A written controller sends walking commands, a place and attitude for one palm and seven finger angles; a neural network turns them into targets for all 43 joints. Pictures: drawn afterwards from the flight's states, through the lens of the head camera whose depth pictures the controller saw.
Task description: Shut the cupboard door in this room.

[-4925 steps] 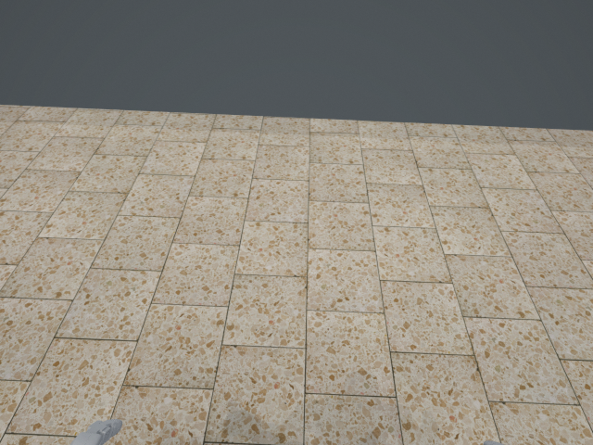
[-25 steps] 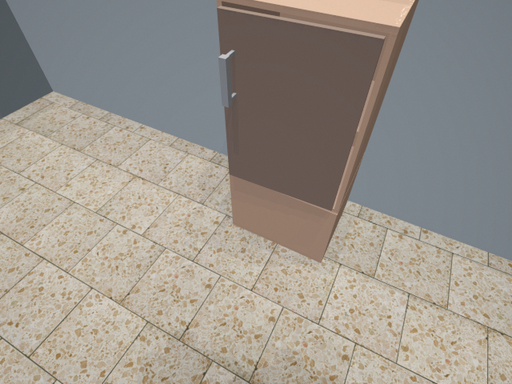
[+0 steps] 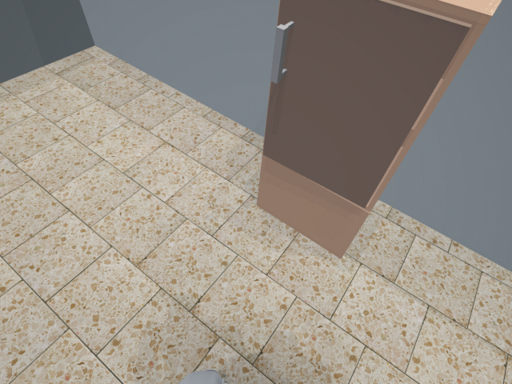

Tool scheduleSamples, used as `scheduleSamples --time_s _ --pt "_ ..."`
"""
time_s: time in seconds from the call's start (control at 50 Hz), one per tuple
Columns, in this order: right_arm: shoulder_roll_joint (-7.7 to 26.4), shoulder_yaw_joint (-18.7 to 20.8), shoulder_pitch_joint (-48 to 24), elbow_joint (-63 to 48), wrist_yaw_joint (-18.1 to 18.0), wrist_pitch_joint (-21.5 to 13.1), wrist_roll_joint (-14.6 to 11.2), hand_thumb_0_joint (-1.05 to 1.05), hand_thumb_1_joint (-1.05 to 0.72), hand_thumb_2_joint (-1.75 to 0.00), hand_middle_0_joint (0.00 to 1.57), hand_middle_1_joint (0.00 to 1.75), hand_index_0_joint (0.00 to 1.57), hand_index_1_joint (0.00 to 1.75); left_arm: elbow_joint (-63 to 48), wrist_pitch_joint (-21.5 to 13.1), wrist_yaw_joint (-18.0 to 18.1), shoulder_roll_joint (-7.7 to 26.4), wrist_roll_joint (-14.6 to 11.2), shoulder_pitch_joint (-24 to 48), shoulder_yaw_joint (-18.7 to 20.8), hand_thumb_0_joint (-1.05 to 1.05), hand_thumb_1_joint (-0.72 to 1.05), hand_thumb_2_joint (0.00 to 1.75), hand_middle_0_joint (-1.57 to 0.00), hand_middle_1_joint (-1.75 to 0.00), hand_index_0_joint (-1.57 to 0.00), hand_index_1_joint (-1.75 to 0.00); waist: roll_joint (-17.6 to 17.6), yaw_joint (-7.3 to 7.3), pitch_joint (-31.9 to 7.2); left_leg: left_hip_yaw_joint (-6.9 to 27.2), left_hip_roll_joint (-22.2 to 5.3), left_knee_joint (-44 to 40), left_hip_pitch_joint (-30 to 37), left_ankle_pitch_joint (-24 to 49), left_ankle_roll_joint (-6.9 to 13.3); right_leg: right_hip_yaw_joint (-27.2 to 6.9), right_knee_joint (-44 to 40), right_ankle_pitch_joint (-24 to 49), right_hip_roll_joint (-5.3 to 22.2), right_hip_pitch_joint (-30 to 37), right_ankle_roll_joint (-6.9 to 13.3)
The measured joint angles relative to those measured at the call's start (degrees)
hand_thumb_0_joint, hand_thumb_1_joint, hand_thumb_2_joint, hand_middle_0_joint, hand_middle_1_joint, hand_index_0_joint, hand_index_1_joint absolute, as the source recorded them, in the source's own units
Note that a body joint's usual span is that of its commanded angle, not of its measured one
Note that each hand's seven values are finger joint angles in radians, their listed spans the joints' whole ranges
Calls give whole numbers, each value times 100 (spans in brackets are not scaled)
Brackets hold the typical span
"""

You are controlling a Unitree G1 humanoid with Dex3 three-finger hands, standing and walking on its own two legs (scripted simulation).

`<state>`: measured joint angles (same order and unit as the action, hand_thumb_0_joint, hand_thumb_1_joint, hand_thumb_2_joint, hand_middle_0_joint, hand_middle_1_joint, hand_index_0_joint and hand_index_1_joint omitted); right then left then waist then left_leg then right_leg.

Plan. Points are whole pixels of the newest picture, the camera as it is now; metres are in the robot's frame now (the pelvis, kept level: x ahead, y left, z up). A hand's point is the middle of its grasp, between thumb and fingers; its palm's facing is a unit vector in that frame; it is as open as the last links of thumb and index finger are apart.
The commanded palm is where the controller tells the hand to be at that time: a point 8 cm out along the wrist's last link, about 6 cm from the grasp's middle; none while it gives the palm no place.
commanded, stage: walk to a spot facing it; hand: left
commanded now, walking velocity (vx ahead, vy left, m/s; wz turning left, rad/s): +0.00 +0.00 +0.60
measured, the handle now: (283, 52) +0.88 -0.04 +0.07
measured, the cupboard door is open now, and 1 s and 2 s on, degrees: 2 2 2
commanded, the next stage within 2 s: turn to face it in 1.94 s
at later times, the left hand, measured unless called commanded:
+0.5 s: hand out of the picture +0.00 +0.18 -0.13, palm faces +0.29 -0.90 -0.32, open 7.3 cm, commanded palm none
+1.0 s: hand out of the picture -0.07 +0.19 -0.14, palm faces +0.61 -0.75 -0.27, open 7.4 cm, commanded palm none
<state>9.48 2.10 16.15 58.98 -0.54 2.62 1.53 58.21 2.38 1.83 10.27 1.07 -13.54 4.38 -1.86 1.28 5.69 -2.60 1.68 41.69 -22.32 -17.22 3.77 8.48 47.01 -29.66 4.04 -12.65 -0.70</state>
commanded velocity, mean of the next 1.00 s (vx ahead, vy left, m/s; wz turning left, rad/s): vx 0.02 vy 0.00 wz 0.60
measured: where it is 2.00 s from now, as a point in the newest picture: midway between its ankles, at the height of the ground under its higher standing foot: outside the picture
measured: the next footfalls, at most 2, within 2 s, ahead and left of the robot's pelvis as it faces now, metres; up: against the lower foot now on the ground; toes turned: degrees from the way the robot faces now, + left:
right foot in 0.38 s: +0.02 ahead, -0.16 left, +0.00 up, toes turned +15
left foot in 0.74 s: -0.03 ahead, +0.09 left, +0.00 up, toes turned +34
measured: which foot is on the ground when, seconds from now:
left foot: down 0.00-0.38, up 0.40-0.72, down 0.74-1.00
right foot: up 0.00-0.36, down 0.38-0.74, up 0.76-1.00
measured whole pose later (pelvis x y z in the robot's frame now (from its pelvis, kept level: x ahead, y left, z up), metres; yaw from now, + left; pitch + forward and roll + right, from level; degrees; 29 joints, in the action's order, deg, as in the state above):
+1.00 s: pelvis -0.01 -0.04 +0.02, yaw +37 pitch +1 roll +0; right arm 12.7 2.1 8.1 49.8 -0.1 2.1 1.7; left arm 49.5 3.4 0.2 13.8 1.3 -10.7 4.8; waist -0.2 0.1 6.0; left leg 2.8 1.4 31.2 -17.3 -14.6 0.6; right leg 1.0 55.7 -24.4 4.7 -27.1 -4.0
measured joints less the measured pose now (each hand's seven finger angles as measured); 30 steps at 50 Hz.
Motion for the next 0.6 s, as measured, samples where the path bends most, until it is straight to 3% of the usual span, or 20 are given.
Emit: scheduleSamples --time_s 0.06,0.14,0.3,0.36,0.4,0.44,0.5,0.54,0.6 --pt "77 4 -155 -188 -39 -66 21 1 -91 -90 20 30 20 30 -138 93 -20 72 14 247 21 1 91 90 -20 -30 -20 -30 57 40 58 86 105 -425 -19 296 58 -481 1270 -9 -151 -750 7" --pt "190 17 -281 -352 -55 -94 32 0 -90 -90 20 30 21 30 -392 32 -83 178 39 497 54 1 91 90 -20 -30 -20 -30 205 72 18 346 189 -1156 -1 819 68 -798 1551 572 -208 -1279 -87" --pt "378 137 -406 -530 10 0 49 0 -90 -90 20 30 21 30 -749 15 -91 345 44 715 52 1 91 90 -20 -30 -20 -30 385 128 -160 1010 284 -1661 -96 1286 -115 -999 183 495 -350 -992 -180" --pt "457 211 -418 -598 29 83 40 0 -90 -90 20 30 21 30 -849 -13 -99 342 22 645 12 1 91 90 -20 -30 -20 -30 438 120 -224 1262 381 -1594 -201 1324 -249 -934 -991 659 -454 -496 -110" --pt "473 284 -441 -629 45 149 -7 1 -90 -90 20 30 21 30 -922 -66 -86 380 64 491 8 1 91 90 -20 -30 -20 -30 308 22 -299 1203 559 -884 -566 542 -421 -963 -1729 888 -349 -262 60" --pt "578 366 -501 -646 69 197 3 1 -90 -90 20 30 21 30 -838 13 -31 283 75 423 -43 1 91 90 -20 -30 -20 -30 434 33 -205 1022 566 679 -1027 -346 -516 -786 -1615 1062 -321 -223 93" --pt "634 383 -501 -722 132 186 15 1 -91 -90 20 30 20 30 -750 28 -1 195 57 255 -77 1 91 90 -20 -30 -20 -30 427 82 -103 594 347 2207 -1288 -492 -611 -565 -1690 1069 -169 -24 83" --pt "612 347 -503 -768 166 172 -12 1 -91 -90 20 30 20 30 -729 -32 -1 168 52 166 -95 1 91 90 -20 -30 -20 -30 343 114 -18 404 151 2376 -1178 -497 -671 -418 -1711 1034 -45 80 77" --pt "556 271 -542 -776 187 192 -35 1 -91 -90 20 30 20 30 -752 -111 -15 127 51 73 -117 1 91 90 -20 -30 -20 -30 219 97 98 218 -95 1843 -814 -589 -692 -152 -1633 918 139 177 53"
